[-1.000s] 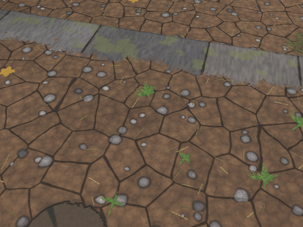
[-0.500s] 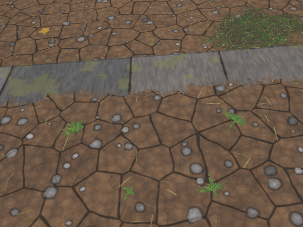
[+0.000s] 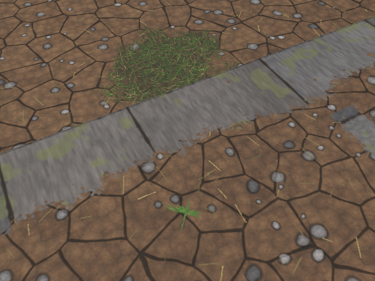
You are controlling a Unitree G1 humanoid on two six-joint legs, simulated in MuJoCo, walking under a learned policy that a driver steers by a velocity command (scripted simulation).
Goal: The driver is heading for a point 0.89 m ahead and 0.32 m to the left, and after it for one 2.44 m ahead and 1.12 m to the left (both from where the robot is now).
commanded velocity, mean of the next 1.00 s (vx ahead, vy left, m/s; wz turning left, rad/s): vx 0.96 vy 0.00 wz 0.62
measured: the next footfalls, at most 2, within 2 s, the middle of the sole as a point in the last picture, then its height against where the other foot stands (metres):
right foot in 0.28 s outside the picture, level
left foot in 0.74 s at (156, 192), level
